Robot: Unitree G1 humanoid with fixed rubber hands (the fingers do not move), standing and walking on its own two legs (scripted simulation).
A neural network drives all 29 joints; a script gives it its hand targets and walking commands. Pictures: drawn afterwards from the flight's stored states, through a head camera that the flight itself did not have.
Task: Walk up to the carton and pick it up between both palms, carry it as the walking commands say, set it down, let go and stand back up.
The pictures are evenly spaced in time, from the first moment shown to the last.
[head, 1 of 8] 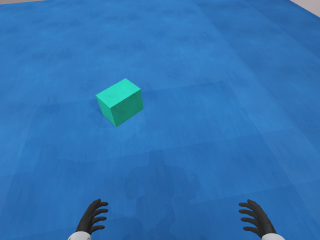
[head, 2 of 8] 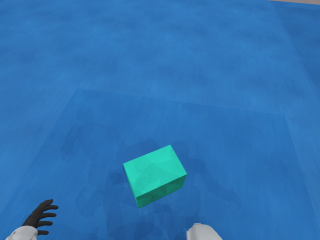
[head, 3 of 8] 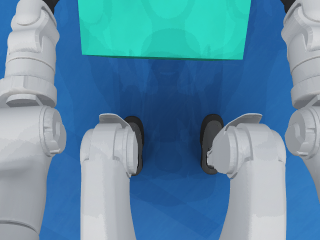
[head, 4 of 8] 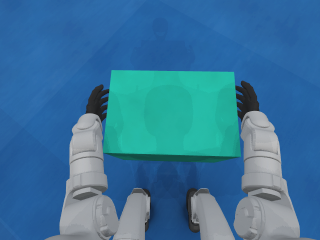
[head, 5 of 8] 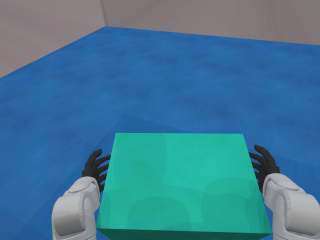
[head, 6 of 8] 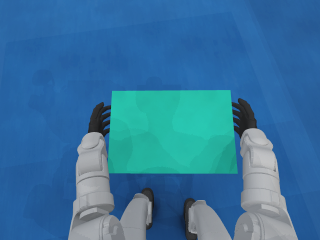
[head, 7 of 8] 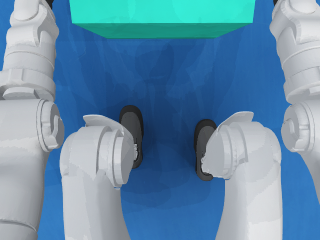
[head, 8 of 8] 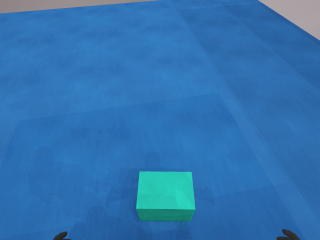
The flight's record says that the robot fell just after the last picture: no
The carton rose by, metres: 0.69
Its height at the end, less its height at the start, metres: +0.00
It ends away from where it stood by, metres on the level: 0.66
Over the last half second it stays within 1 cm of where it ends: yes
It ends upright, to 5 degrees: yes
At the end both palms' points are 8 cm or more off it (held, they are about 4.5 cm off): yes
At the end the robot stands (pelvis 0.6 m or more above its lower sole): yes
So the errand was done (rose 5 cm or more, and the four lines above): yes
